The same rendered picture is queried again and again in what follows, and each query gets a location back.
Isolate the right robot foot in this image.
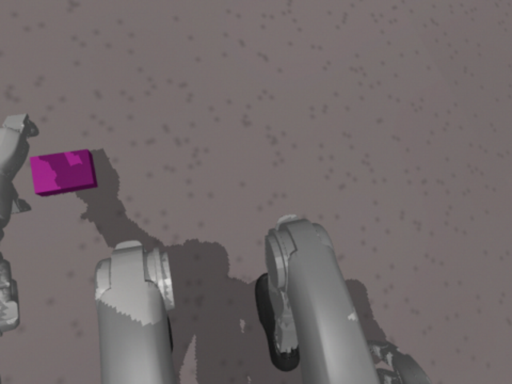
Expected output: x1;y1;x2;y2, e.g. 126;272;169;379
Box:
255;273;300;372

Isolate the left robot arm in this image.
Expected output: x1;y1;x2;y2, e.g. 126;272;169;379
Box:
0;174;20;384

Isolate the right robot hand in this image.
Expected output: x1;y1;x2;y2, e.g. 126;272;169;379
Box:
367;340;433;384

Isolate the small box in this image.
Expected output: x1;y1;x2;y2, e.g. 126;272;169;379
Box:
30;149;98;197

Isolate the left robot hand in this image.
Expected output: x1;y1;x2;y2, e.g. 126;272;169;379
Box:
0;114;39;214

